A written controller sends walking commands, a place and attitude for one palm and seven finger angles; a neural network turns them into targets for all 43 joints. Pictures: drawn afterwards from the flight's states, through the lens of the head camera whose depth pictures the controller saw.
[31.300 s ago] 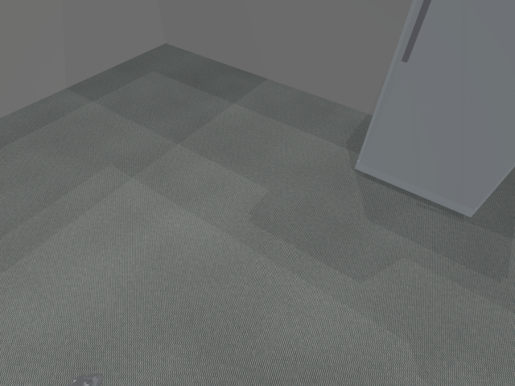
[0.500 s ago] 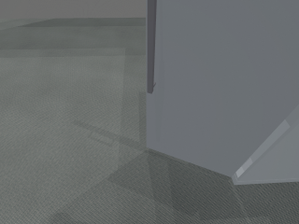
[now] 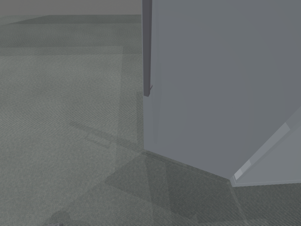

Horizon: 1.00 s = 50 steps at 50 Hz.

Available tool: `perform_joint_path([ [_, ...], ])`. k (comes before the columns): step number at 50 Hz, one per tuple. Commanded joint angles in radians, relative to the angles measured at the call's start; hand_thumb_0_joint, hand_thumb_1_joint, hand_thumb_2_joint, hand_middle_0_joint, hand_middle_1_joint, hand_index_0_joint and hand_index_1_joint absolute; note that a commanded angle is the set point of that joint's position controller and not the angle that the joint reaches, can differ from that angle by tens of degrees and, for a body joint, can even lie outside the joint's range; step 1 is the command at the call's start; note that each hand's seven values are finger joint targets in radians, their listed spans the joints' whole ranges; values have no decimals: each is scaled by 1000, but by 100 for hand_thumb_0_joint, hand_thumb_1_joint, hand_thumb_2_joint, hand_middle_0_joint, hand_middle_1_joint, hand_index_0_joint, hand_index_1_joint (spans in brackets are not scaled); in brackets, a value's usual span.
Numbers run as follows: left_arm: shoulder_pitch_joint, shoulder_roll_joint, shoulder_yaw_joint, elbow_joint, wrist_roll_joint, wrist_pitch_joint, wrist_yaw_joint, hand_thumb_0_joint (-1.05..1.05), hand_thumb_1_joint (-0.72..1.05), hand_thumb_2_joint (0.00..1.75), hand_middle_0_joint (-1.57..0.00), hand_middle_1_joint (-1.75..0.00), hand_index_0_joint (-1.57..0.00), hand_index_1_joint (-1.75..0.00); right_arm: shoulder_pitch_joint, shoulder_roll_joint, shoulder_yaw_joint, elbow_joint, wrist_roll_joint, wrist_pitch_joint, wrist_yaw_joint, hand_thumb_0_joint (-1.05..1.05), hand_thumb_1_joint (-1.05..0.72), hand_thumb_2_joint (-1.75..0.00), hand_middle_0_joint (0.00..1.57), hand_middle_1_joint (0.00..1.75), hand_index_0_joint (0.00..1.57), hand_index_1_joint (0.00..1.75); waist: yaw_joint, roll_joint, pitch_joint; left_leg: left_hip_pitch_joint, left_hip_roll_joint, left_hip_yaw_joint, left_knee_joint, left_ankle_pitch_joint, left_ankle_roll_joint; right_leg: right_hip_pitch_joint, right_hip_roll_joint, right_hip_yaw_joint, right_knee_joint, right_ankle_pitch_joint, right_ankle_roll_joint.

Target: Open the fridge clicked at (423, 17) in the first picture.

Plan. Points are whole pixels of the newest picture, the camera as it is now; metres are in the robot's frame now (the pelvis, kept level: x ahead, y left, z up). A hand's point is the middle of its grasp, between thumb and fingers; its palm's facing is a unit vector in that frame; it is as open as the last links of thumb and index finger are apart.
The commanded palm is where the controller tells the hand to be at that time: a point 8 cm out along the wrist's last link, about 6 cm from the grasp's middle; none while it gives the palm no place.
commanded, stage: look to check the result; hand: left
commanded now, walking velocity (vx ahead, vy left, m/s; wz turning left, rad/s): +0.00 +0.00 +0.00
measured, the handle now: (149, 42) +0.65 +0.04 +0.15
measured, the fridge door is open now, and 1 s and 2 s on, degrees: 65 65 65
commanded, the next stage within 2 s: stand and wait in 0.32 s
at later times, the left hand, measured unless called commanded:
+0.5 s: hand out of the picture +0.11 +0.22 -0.16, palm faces -0.03 -0.95 -0.32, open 7.3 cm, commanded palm none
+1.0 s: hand out of the picture +0.10 +0.22 -0.16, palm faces -0.04 -0.94 -0.33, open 7.4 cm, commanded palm none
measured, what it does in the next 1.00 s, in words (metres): stands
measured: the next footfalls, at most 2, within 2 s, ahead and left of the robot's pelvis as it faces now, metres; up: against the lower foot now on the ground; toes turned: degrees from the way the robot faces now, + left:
none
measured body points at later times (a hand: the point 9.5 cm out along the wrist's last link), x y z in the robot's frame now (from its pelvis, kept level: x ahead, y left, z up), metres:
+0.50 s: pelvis +0.02 -0.01 +0.00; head +0.04 -0.02 +0.45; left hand +0.11 +0.27 -0.13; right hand +0.10 -0.30 -0.14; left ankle -0.01 +0.09 -0.75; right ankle -0.01 -0.13 -0.75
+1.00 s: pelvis +0.01 -0.02 +0.00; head +0.03 -0.02 +0.45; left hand +0.11 +0.27 -0.13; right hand +0.08 -0.32 -0.13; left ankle -0.01 +0.09 -0.75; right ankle -0.01 -0.13 -0.75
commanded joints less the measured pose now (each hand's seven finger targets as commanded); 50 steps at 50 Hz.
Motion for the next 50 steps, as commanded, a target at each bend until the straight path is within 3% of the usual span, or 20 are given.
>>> perform_joint_path([
  [1,-41,193,34,-56,2,-21,10,0,90,90,-20,-30,-20,-30,-34,-190,-34,-50,2,-19,-5,0,-90,-90,20,30,20,30,1,-1,-105,47,160,-128,-51,198,-13,38,-116,84,-35,193,-48],
  [22,-32,185,36,-58,0,-26,17,0,90,90,-20,-30,-20,-30,-23,-179,-33,-43,2,-20,-13,0,-90,-90,20,30,20,30,-1,-2,-126,90,165,-109,-40,297,-19,73,-118,84,-25,328,-55],
  [31,-30,184,37,-60,0,-25,17,0,90,90,-20,-30,-20,-30,-24,-175,-33,-42,3,-17,-13,0,-90,-90,20,30,20,30,0,3,-89,78,166,-103,-51,241,-21,60,-117,95,-45,296,-57],
  [42,-37,190,36,-57,-1,-25,15,0,90,90,-20,-30,-20,-30,-23,-184,-32,-39,2,-16,-12,0,-90,-90,20,30,20,30,0,-3,-82,75,167,-103,-62,195,-22,57,-115,105,-63,262,-56],
  [50,-31,192,38,-58,0,-26,16,0,90,90,-20,-30,-20,-30,-16,-183,-31,-39,3,-18,-13,0,-90,-90,20,30,20,30,2,-3,-103,86,171,-101,-57,228,-22,74,-114,101,-57,292,-56],
])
